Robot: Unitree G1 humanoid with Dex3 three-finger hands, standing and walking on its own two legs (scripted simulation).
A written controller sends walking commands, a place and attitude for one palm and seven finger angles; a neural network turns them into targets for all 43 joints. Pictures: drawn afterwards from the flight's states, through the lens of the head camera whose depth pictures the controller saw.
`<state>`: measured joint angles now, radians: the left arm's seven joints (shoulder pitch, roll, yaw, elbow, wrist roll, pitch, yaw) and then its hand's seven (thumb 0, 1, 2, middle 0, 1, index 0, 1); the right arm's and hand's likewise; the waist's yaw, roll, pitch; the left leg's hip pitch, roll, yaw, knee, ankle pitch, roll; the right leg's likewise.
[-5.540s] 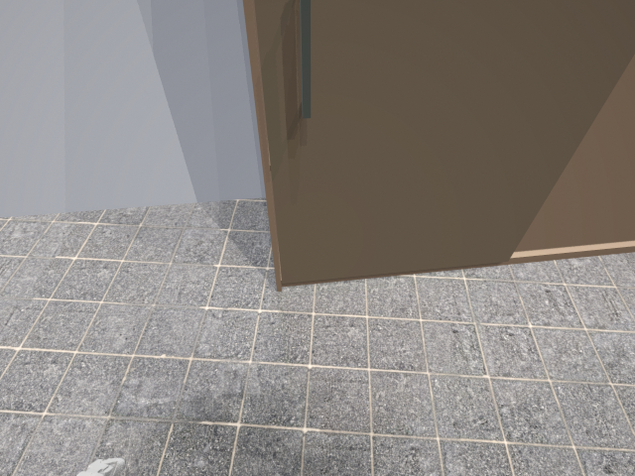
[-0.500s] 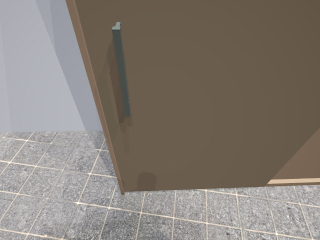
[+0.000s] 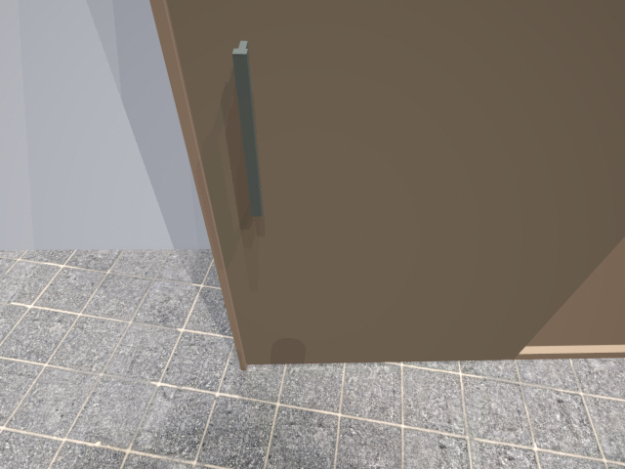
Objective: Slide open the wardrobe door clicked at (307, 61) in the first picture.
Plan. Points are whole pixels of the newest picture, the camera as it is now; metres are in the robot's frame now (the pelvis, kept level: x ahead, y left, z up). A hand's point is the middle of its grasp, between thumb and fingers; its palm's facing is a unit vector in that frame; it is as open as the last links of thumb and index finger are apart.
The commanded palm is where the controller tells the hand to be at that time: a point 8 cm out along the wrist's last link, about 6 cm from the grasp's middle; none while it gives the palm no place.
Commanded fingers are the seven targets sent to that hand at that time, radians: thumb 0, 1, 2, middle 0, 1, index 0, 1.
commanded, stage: look again from close up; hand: left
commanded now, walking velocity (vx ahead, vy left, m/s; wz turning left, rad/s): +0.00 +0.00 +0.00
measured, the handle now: (251, 139) +0.56 +0.14 +0.14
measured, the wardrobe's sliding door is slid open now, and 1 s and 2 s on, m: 0.00 0.00 0.00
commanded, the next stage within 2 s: none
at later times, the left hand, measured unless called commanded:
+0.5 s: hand out of the picture +0.05 +0.23 -0.17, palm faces -0.01 -0.96 -0.28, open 7.4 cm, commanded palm none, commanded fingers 0.00 0.90 0.90 -0.20 -0.30 -0.20 -0.30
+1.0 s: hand out of the picture +0.07 +0.24 -0.16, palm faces -0.02 -0.95 -0.32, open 7.4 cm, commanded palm none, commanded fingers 0.00 0.90 0.90 -0.20 -0.30 -0.20 -0.30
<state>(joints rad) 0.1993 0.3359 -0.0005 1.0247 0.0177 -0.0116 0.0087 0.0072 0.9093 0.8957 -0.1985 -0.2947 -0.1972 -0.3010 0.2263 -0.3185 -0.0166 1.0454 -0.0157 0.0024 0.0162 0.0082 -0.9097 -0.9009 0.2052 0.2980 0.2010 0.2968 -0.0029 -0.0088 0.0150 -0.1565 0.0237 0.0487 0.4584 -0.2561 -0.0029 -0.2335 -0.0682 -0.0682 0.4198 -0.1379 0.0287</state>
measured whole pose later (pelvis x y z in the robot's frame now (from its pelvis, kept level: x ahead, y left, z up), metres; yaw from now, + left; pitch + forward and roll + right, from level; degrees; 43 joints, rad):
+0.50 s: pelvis +0.00 +0.01 +0.00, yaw +0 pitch -3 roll +0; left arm 0.21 0.27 -0.01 1.08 0.02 -0.01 0.02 0.01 0.91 0.90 -0.20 -0.29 -0.20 -0.30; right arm 0.17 -0.26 -0.01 1.10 -0.01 0.00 0.01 0.01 -0.91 -0.90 0.21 0.30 0.20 0.30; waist 0.01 -0.01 0.05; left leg -0.12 0.01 0.05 0.43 -0.25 0.01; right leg -0.20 -0.08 -0.07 0.39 -0.13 0.04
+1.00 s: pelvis +0.02 +0.00 +0.01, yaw +0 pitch -3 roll +0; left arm 0.18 0.31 0.00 1.09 0.02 -0.02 0.02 0.01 0.91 0.90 -0.20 -0.29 -0.20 -0.30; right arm 0.16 -0.30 -0.01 1.12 -0.01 0.00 0.01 0.01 -0.91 -0.90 0.21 0.30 0.20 0.30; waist 0.00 0.00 0.05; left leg -0.09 0.02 0.05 0.37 -0.23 -0.01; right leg -0.18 -0.07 -0.07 0.35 -0.13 0.03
